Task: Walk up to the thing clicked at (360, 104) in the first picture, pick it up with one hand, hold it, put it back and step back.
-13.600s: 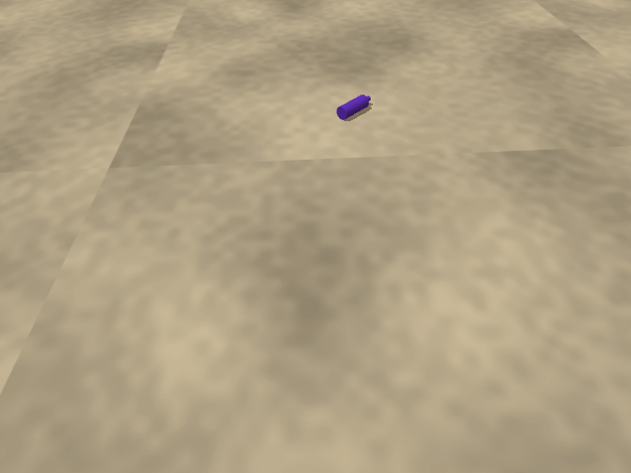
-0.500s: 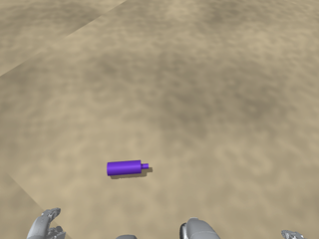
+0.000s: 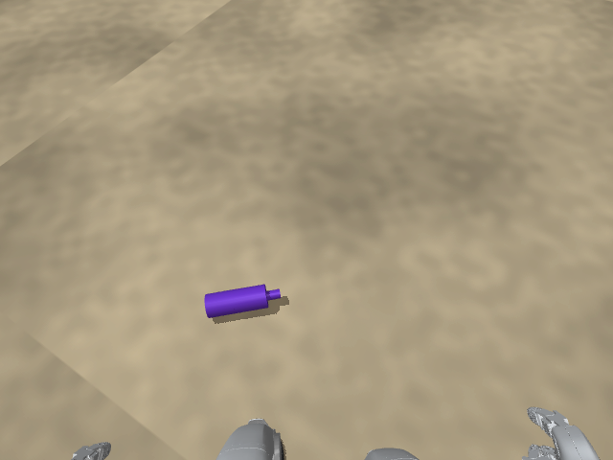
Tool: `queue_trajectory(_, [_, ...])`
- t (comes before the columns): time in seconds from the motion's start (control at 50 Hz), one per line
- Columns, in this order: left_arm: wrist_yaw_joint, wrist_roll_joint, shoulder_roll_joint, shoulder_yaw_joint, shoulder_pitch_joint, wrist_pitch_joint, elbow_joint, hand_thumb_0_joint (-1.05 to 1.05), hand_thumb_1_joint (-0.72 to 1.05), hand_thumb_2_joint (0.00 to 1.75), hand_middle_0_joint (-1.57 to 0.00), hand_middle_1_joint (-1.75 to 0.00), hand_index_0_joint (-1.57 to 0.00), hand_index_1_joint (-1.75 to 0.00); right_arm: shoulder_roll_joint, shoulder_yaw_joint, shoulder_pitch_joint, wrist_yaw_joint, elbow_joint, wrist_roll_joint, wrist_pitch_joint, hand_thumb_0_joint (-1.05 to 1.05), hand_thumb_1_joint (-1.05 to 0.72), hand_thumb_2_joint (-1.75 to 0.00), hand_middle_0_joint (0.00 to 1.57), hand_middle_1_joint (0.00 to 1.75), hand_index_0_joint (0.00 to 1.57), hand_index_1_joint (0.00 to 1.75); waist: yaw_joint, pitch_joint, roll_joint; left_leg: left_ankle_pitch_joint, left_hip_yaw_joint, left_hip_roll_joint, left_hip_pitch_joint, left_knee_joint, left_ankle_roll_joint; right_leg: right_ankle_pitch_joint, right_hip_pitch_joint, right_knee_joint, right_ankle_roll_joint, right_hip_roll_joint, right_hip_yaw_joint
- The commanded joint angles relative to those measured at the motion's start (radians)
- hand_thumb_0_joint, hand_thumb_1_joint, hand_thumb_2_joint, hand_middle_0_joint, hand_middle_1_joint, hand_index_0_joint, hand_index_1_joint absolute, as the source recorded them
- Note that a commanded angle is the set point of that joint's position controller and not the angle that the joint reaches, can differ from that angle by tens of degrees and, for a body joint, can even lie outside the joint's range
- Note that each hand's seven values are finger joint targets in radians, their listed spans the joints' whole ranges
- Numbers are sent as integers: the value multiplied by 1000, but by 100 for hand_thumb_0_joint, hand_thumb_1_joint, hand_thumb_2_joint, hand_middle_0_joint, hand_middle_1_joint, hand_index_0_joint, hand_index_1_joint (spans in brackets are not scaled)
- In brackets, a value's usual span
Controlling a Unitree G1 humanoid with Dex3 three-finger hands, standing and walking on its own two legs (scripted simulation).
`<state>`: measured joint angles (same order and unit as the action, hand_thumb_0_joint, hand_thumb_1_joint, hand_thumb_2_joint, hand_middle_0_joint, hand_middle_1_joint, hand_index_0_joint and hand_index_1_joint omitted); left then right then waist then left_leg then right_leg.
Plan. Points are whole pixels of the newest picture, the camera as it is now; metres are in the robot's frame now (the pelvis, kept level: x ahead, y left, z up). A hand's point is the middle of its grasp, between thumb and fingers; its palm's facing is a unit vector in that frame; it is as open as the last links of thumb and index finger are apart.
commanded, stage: walk up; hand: left
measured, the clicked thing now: (244, 299) +0.62 +0.23 -0.71
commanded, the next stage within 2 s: stand in 1.68 s
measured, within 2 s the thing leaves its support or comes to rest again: neither
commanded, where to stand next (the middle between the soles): +0.28 +0.03 m, yaw +7 degrees
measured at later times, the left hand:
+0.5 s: hand out of the picture -0.05 +0.24 -0.14, palm faces +0.13 -0.94 -0.31, open 7.3 cm
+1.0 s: hand out of the picture -0.11 +0.25 -0.13, palm faces +0.10 -0.91 -0.39, open 7.4 cm
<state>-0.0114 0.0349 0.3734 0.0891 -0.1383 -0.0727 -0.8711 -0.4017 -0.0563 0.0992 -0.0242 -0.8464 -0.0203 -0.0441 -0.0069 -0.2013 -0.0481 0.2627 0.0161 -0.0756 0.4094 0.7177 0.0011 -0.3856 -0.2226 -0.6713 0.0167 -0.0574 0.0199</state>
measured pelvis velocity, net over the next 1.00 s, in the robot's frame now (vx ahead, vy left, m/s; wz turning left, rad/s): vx -0.14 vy -0.03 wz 0.09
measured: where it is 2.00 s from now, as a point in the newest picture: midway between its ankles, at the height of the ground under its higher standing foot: outside the picture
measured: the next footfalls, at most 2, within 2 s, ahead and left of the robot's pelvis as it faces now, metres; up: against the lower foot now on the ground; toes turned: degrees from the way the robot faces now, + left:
left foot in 0.32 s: -0.09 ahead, +0.10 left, +0.00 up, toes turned +5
right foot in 0.62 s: -0.09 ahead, -0.16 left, +0.00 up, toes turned +3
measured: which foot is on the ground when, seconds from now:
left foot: down 0.00-0.00, up 0.02-0.30, down 0.32-0.64, up 0.66-0.86, down 0.88-1.00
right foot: down 0.00-0.36, up 0.38-0.60, down 0.62-1.00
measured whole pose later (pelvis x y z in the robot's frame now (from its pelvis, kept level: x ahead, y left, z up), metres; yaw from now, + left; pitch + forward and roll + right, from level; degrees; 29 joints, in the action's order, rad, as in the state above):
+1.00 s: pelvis -0.14 -0.03 +0.01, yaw +5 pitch -3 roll +0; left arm 0.00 0.01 0.40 0.05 -0.22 0.01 -0.98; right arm -0.36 -0.06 0.20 0.03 -0.96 -0.04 0.01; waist 0.01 -0.08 0.01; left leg 0.29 0.01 0.00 0.25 0.58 0.02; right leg -0.49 -0.25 -0.74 0.01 0.03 0.04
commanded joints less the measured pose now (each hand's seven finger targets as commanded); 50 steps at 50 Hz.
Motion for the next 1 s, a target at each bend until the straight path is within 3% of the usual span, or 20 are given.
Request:
queue_trajectory(0.0, [6,12,349,87,20,24,135,0,90,90,-20,-30,-20,-30,-194,-64,16,-35,75,15,8,0,-90,-90,20,30,20,30,51,111,317,395,-125,143,11,456,-15,139,-276,422,304,468,532])
queue_trajectory(0.08, [21,8,222,65,126,28,172,0,90,90,-20,-30,-20,-30,-179,-44,115,-25,26,20,20,0,-90,-90,20,30,20,30,-22,120,202,223,-163,192,36,519,-11,381,-143,289,161,246,167])
queue_trajectory(0.2, [34,20,202,63,-23,27,192,0,90,90,-20,-30,-20,-30,-161,-34,115,-36,58,1,49,0,-90,-90,20,30,20,30,59,256,248,295,-75,102,78,154,-25,553,223,177,210,304,190])
queue_trajectory(0.3, [16,-4,210,49,-15,10,194,0,90,90,-20,-30,-20,-30,-170,-52,224,-23,0,-16,65,0,-90,-90,20,30,20,30,9,294,142,-59,-24,96,-241,-378,24,321,51,19,114,244,134])
queue_trajectory(0.34, [10,-17,148,32,-28,9,193,0,90,90,-20,-30,-20,-30,-310,-81,136,-16,31,-40,69,0,-90,-90,20,30,20,30,35,232,-176,31,-536,-257,-328,-442,182,-173,-345,-213,1,20,-15])
queue_trajectory(0.36, [21,-1,217,60,75,10,195,0,90,90,-20,-30,-20,-30,-364,-91,86,-21,53,-29,72,0,-90,-90,20,30,20,30,-23,181,-189,51,-634,-394,-39,-471,310,-243,-199,-389,-13,79,128])
queue_trajectory(0.44, [0,-24,191,55,-49,23,114,0,90,90,-20,-30,-20,-30,-203,-41,-8,-25,60,-28,92,0,-90,-90,20,30,20,30,71,138,-55,-284,-189,-143,-138,-324,180,-71,-189,-393,5,17,128])
queue_trajectory(0.52, [-11,-19,176,33,1,58,96,0,90,90,-20,-30,-20,-30,-219,-56,64,-3,34,-26,80,0,-90,-90,20,30,20,30,-15,170,-151,4,-183,-111,-251,-315,165,-128,-119,-21,-24,50,0])
queue_trajectory(0.58, [10,-17,161,35,-126,95,1,0,90,90,-20,-30,-20,-30,-214,-52,41,11,37,-21,50,0,-90,-90,20,30,20,30,37,196,-137,28,-115,-73,-173,-168,141,46,88,335,-5,14,-46])
queue_trajectory(0.6, [19,-10,202,44,-160,110,-21,0,90,90,-20,-30,-20,-30,-162,-38,58,11,39,-10,44,0,-90,-90,20,30,20,30,44,215,-24,6,-91,-37,-101,-23,101,103,179,359,5,71,90])
queue_trajectory(0.62, [27,6,269,54,-148,126,-14,0,90,90,-20,-30,-20,-30,-107,-18,58,15,63,5,45,0,-90,-90,20,30,20,30,32,208,175,141,-56,48,74,107,40,156,231,383,58,239,375])
queue_trajectory(0.66, [25,10,351,63,-32,124,25,0,90,90,-20,-30,-20,-30,-182,-47,42,10,40,-3,41,0,-90,-90,20,30,20,30,35,116,160,336,-127,37,3,197,6,-161,-91,425,235,431,559])
queue_trajectory(0.72, [21,2,271,42,-1,133,20,0,90,90,-20,-30,-20,-30,-176,-48,38,27,13,6,54,0,-90,-90,20,30,20,30,14,75,183,227,-107,28,-7,89,7,-38,-52,381,166,310,321])
queue_trajectory(0.78, [21,-3,280,42,-63,138,-3,0,90,90,-20,-30,-20,-30,-156,-45,24,37,11,-8,60,0,-90,-90,20,30,20,30,40,98,230,191,-69,39,-28,6,0,98,-13,343,150,295,279])
queue_trajectory(0.84, [17,-12,273,28,-14,124,6,0,90,90,-20,-30,-20,-30,-146,-51,76,40,-22,-10,70,0,-90,-90,20,30,20,30,-5,129,232,90,-9,69,-200,-213,5,198,-76,264,119,263,181])
queue_trajectory(0.88, [18,-24,205,0,-10,115,13,0,90,90,-20,-30,-20,-30,-179,-69,133,32,-55,-17,79,0,-90,-90,20,30,20,30,-34,181,115,-31,-125,16,-374,-335,31,249,-165,107,47,179,88])
queue_trajectory(0.9, [18,-39,160,-12,-10,113,13,0,90,90,-20,-30,-20,-30,-233,-77,118,28,-47,-18,85,0,-90,-90,20,30,20,30,-27,204,-46,4,-366,-146,-349,-415,111,94,-198,-31,-3,65,0])
queue_trajectory(0.92, [29,-39,205,6,-22,107,-7,0,90,90,-20,-30,-20,-30,-276,-81,98,33,-38,-14,82,0,-90,-90,20,30,20,30,-13,199,-74,167,-457,-234,-246,-450,202,-157,-151,-113,3,51,-13])
queue_trajectory(0.94, [29,-35,231,10,-50,108,-21,0,90,90,-20,-30,-20,-30,-282,-85,65,36,-37,-14,81,0,-90,-90,20,30,20,30,1,178,-88,234,-466,-256,-194,-459,243,-191,-122,-165,8,80,8])
queue_trajectory(0.98, [23,-31,209,4,-57,117,-27,0,90,90,-20,-30,-20,-30,-219,-64,34,36,-29,-17,80,0,-90,-90,20,30,20,30,17,152,-89,106,-351,-191,-221,-435,197,-178,-137,-77,14,90,16])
